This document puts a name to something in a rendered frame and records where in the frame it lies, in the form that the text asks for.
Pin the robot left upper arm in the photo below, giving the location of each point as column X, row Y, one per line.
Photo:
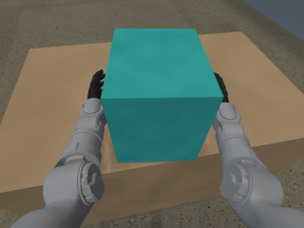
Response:
column 69, row 192

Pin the right robot forearm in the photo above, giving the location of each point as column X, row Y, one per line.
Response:
column 233, row 144

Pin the left robot forearm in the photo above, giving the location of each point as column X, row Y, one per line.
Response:
column 87, row 137

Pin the robot left hand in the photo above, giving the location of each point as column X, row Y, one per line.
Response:
column 95, row 90

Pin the pedestal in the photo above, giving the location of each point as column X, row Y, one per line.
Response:
column 53, row 85

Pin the carton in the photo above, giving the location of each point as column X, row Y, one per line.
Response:
column 160, row 95

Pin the robot right upper arm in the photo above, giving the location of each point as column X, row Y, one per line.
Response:
column 256, row 197

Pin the robot right hand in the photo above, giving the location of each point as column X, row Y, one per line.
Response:
column 222, row 88

